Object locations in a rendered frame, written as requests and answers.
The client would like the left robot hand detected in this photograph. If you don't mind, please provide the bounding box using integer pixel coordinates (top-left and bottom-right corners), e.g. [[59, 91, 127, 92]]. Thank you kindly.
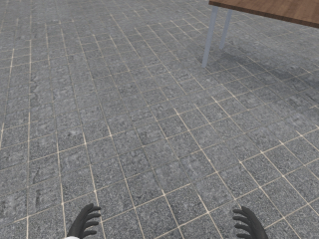
[[66, 203, 102, 239]]

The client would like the right robot hand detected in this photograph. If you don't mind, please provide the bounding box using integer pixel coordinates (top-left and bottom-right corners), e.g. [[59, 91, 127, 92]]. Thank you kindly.
[[232, 206, 269, 239]]

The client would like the table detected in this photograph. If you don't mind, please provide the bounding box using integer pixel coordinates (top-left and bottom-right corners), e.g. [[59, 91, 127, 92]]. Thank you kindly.
[[201, 0, 319, 68]]

